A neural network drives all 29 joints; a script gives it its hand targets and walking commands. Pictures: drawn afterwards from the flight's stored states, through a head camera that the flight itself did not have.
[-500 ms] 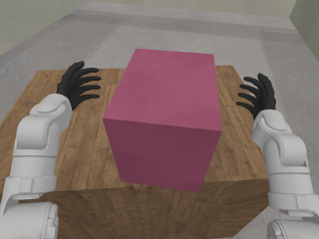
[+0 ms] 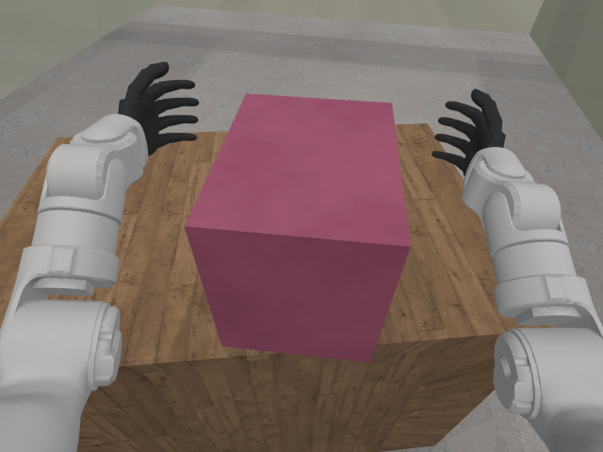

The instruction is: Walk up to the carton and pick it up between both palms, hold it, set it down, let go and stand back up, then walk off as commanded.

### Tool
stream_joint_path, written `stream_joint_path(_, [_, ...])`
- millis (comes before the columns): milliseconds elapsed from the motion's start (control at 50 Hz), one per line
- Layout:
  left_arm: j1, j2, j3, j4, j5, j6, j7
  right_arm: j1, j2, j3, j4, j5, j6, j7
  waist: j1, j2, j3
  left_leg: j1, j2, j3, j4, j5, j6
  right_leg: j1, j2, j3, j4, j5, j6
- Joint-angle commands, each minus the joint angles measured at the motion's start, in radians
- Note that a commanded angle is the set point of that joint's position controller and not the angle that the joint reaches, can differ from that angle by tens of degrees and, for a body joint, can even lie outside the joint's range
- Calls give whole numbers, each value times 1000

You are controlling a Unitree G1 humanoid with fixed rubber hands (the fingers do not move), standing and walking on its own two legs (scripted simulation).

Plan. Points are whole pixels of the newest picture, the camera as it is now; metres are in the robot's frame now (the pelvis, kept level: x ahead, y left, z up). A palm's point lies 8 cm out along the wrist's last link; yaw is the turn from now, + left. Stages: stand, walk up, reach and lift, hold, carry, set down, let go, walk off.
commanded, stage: reach and lift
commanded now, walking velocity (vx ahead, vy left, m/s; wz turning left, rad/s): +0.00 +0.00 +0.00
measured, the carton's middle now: (306, 225) +0.44 -0.03 +0.08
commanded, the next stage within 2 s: none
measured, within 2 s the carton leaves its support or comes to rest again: neither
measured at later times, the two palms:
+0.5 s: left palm (144, 158) +0.45 +0.18 +0.20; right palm (481, 212) +0.37 -0.26 +0.15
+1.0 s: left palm (176, 192) +0.46 +0.16 +0.13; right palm (457, 229) +0.39 -0.24 +0.10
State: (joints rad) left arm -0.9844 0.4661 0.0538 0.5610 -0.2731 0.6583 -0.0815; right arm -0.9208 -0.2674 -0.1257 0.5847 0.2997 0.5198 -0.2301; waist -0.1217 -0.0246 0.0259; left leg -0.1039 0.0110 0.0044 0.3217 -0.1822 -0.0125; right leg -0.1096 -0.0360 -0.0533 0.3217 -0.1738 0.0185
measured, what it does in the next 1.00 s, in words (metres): stands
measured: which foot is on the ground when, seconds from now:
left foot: down 0.00-1.00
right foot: down 0.00-1.00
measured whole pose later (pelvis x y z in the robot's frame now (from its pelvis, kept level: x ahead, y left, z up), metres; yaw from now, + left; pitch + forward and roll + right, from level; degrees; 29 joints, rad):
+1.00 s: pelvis +0.01 +0.00 +0.00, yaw +0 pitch +4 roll +0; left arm -0.89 0.35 -0.05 0.98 -0.27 0.16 -0.04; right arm -0.69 -0.23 -0.04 0.83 0.30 0.08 -0.20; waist -0.13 -0.01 -0.04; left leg -0.22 0.01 0.00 0.35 -0.20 -0.01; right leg -0.21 -0.04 -0.05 0.32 -0.17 0.02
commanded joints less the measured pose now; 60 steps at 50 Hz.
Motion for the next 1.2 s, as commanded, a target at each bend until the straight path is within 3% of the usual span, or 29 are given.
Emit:
stream_joint_path(0, [-533, 222, 19, 110, 34, -98, 6, -424, -186, -15, 22, 54, -75, 10, -70, 22, -456, -26, -14, 21, -13, 175, -9, 182, 72, 34, 7, 436, 14])
stream_joint_path(80, [-484, 191, 6, 124, 39, -144, 0, -378, -163, 2, 31, 57, -115, 14, -66, 24, -464, 11, -16, 19, -5, 240, -14, 189, 79, 29, 8, 488, 16])
stream_joint_path(180, [-467, 154, -16, 134, 41, -219, 0, -350, -135, 4, 32, 39, -171, 25, -56, 41, -478, 21, -19, 20, 4, 242, -14, 147, 77, 23, 9, 465, 16])
stream_joint_path(300, [-404, 86, -51, 248, 46, -294, -4, -305, -103, 9, 39, 22, -250, 39, -41, 34, -434, 11, -20, 16, -3, 210, -2, 108, 75, 15, -7, 407, 11])
stream_joint_path(360, [-404, 80, -49, 252, 41, -339, -3, -303, -99, 38, 22, 26, -285, 48, -16, 26, -454, 12, -21, 17, 6, 232, 4, 108, 73, 18, -1, 420, 12])
stream_joint_path(460, [-389, 33, -89, 357, 34, -412, -8, -280, -77, 37, 88, 6, -332, 63, -24, 18, -395, -2, -15, 2, -1, 171, 12, 33, 71, 10, -17, 325, 4])
stream_joint_path(640, [-324, -38, -102, 354, 56, -534, 11, -192, -47, 64, 147, 2, -429, 73, -19, 67, -480, 36, -9, 2, 33, 244, -5, -31, 78, -2, -7, 348, -3])
stream_joint_path(660, [-311, -32, -88, 367, 68, -542, 16, -182, -44, 70, 158, 2, -438, 70, -5, 66, -475, 28, -9, 6, 40, 261, -7, -25, 78, 2, -4, 362, -4])
stream_joint_path(700, [-301, -37, -79, 344, 78, -556, 23, -170, -37, 74, 150, 0, -456, 64, -9, 66, -506, 33, -11, 6, 51, 284, -9, -25, 80, 2, 4, 392, 1])
stream_joint_path(800, [-311, -24, -39, 201, 96, -574, 52, -184, -40, 91, 38, 18, -499, 45, 19, 70, -682, 52, -16, 17, 98, 421, -22, 8, 88, 11, 38, 539, 8])
stream_joint_path(820, [-300, -33, -42, 176, 99, -569, 53, -167, -41, 87, 36, 22, -505, 40, 3, 67, -689, 75, -15, 17, 102, 453, -27, 8, 91, 7, 40, 574, 12])
stream_joint_path(840, [-303, -39, -42, 164, 96, -566, 57, -181, -45, 87, 22, 29, -509, 37, 8, 67, -702, 70, -14, 14, 107, 465, -29, 12, 94, 9, 44, 582, 11])
stream_joint_path(920, [-321, -46, -48, 148, 90, -548, 60, -184, -50, 87, 29, 34, -505, 28, -3, 71, -697, 83, -13, 9, 118, 484, -34, -23, 96, 7, 41, 562, 12])
stream_joint_path(1020, [-347, -95, -67, 257, 84, -530, 48, -217, -6, 102, 103, 26, -475, 25, -17, 29, -567, 47, -9, 0, 90, 382, -15, -43, 89, 5, 27, 483, 13])
stream_joint_path(1120, [-405, -140, -63, 321, 99, -546, 48, -268, 56, 87, 208, -1, -446, 28, -24, 45, -482, 19, 0, -7, 64, 259, -3, -102, 78, 6, 0, 334, 1])
stream_joint_path(1180, [-415, -159, -54, 298, 115, -568, 63, -285, 80, 56, 203, -32, -458, 23, -28, 52, -515, 22, 4, -11, 67, 252, -5, -116, 78, 2, 1, 326, -1])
